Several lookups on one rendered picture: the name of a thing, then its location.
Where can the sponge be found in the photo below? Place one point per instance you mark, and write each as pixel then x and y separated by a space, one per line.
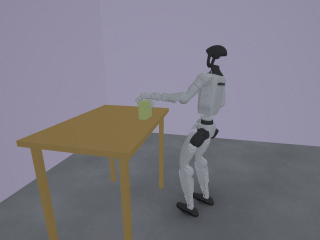
pixel 144 111

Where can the robot right hand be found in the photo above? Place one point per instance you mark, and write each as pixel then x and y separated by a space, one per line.
pixel 196 124

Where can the robot left upper arm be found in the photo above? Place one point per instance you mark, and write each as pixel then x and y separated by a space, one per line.
pixel 202 80

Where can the robot left forearm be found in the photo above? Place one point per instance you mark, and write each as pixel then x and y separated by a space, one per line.
pixel 168 97

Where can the robot left hand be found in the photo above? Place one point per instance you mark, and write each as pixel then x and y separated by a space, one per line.
pixel 145 95

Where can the table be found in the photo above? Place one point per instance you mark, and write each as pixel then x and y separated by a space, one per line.
pixel 113 131

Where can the robot right shin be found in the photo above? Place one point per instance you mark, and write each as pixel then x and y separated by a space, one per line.
pixel 203 179

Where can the robot right foot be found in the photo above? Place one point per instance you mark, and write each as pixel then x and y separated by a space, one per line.
pixel 199 196

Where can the robot right upper arm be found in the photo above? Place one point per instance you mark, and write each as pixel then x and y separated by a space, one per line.
pixel 223 101

